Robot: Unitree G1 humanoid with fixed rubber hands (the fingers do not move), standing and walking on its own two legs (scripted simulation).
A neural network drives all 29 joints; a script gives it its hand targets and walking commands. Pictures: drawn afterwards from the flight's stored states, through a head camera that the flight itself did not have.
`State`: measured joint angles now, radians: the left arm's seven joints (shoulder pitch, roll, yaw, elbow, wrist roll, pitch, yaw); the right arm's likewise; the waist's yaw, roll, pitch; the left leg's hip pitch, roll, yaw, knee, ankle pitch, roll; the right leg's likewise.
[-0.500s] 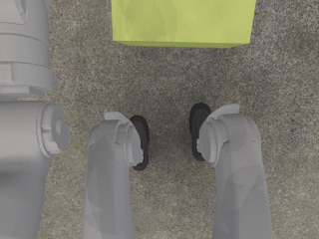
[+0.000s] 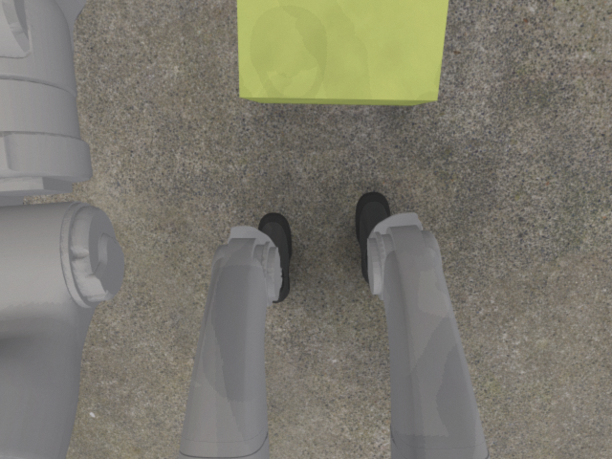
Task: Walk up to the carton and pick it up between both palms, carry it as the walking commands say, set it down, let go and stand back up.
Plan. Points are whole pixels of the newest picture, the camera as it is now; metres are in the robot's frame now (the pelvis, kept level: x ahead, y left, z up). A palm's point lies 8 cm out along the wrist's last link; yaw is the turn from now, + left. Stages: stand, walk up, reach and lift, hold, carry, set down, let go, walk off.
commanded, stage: set down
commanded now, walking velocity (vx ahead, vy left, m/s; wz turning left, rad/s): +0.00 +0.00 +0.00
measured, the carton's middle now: (339, 28) +0.57 -0.04 -0.49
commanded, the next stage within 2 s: let go in 0.26 s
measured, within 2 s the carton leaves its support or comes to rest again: neither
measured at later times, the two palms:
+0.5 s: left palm out of the picture +0.58 +0.18 -0.01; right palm out of the picture +0.55 -0.28 -0.02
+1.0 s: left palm out of the picture +0.41 +0.24 +0.07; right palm out of the picture +0.40 -0.23 +0.07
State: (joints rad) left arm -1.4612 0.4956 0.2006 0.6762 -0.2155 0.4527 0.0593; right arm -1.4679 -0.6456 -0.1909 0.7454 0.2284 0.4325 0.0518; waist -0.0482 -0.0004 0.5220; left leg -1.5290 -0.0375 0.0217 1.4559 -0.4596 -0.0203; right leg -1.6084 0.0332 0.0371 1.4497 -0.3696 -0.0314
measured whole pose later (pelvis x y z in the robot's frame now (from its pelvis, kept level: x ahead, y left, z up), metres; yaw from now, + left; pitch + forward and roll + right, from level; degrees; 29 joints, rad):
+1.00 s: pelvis +0.12 +0.02 +0.16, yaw -1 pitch +26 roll +0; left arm -0.20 0.18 0.13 0.54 0.04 0.07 -0.03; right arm -0.20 -0.23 -0.17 0.60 -0.01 0.05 0.11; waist -0.01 0.00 -0.09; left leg -0.80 -0.05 -0.05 0.64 -0.30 0.02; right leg -0.84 0.03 0.04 0.61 -0.23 0.01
